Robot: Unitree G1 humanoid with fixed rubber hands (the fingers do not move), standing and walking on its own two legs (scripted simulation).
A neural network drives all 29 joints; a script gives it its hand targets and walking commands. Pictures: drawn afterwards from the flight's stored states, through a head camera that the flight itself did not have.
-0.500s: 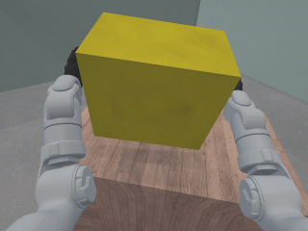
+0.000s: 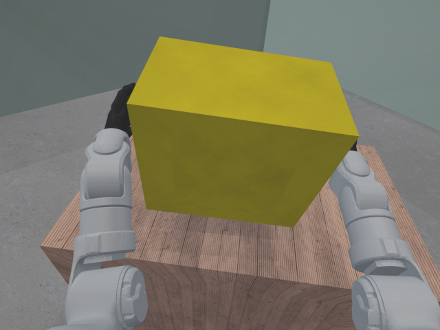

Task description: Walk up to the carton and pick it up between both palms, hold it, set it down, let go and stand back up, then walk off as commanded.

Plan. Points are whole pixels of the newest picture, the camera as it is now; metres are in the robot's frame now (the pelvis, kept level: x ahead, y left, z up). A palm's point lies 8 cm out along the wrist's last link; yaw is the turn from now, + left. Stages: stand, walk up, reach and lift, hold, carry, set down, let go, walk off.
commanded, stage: set down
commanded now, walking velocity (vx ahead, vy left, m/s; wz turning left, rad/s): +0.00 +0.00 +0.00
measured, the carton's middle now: (232, 140) +0.39 -0.07 +0.18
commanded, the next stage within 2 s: none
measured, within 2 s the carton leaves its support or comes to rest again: neither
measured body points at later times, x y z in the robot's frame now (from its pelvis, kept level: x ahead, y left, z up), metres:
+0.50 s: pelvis -0.01 +0.00 +0.00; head -0.06 +0.05 +0.44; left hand +0.40 +0.12 +0.20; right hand +0.31 -0.26 +0.19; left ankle +0.00 +0.13 -0.75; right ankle +0.00 -0.15 -0.75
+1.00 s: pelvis +0.00 +0.00 +0.00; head -0.03 +0.03 +0.45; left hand +0.43 +0.06 +0.16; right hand +0.30 -0.31 +0.17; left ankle +0.00 +0.13 -0.75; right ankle +0.00 -0.15 -0.75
